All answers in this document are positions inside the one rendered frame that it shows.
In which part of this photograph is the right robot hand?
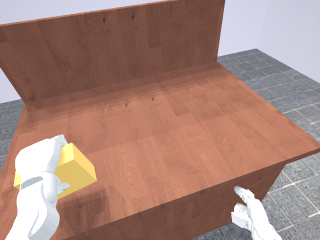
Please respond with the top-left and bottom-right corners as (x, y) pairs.
(231, 186), (269, 231)

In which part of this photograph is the robot left forearm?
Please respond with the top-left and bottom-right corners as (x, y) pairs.
(5, 172), (60, 240)

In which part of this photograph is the robot right forearm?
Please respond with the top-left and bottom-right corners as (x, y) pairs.
(251, 221), (282, 240)

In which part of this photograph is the left robot hand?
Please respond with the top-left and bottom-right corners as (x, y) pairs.
(15, 134), (70, 195)

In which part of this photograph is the table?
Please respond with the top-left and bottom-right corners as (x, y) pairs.
(0, 0), (320, 240)

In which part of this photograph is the sponge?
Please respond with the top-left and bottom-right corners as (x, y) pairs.
(14, 143), (97, 200)

